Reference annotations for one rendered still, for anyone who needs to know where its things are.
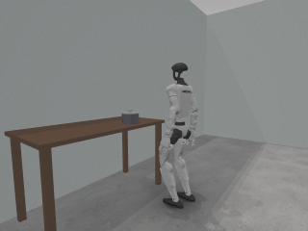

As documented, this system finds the left robot thigh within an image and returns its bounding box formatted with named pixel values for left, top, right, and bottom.
left=159, top=130, right=179, bottom=172

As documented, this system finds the right robot forearm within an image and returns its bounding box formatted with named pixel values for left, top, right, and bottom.
left=189, top=110, right=198, bottom=132

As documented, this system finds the right robot hand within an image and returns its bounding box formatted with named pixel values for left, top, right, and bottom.
left=186, top=130, right=196, bottom=147

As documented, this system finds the pot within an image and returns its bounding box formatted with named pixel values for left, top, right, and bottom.
left=121, top=114, right=140, bottom=124

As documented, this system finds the lid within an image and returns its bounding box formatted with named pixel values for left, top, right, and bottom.
left=121, top=111, right=140, bottom=115

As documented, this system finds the left robot hand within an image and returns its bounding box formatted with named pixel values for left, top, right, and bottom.
left=159, top=137, right=170, bottom=157

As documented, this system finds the left robot upper arm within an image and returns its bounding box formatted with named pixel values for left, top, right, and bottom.
left=166, top=84, right=180, bottom=115

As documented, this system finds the right robot upper arm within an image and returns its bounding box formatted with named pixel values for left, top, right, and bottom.
left=189, top=86, right=198, bottom=113

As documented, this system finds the left robot forearm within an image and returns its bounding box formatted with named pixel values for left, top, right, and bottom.
left=165, top=107, right=177, bottom=138

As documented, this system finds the humanoid robot torso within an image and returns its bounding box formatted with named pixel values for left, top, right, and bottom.
left=169, top=82, right=191, bottom=139

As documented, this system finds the table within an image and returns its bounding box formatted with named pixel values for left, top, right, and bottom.
left=4, top=116, right=165, bottom=231

